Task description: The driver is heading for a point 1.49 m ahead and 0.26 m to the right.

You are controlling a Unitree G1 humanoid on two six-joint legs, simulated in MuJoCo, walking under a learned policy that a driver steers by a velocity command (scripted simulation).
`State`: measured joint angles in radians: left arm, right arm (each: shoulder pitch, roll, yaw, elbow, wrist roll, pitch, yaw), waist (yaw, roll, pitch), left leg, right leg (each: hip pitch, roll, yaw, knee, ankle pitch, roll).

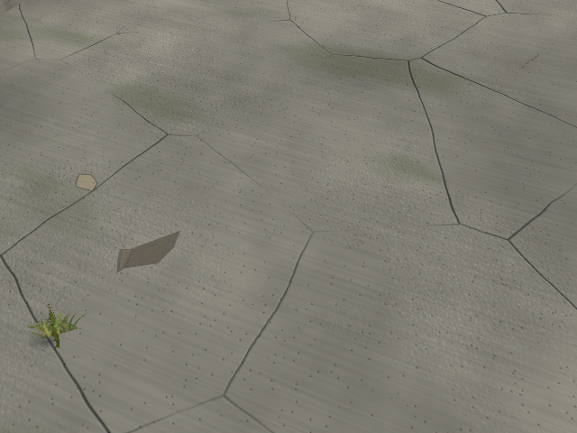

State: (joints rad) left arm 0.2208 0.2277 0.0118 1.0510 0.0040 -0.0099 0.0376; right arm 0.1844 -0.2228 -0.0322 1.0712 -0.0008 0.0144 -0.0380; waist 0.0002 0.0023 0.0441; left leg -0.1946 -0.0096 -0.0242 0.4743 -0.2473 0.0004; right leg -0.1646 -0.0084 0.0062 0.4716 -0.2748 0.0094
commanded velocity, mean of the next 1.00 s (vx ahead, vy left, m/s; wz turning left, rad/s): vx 0.35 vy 0.00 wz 0.00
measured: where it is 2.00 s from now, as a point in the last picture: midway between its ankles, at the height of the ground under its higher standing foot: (302, 286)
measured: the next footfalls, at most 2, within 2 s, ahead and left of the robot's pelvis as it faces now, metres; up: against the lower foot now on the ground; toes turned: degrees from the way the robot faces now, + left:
right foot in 0.76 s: +0.43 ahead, -0.12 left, +0.00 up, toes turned -2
left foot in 1.34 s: +0.74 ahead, +0.12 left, +0.00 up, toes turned +2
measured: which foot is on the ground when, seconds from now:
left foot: down 0.00-0.78, up 0.80-1.00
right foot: down 0.00-0.38, up 0.40-0.74, down 0.76-1.00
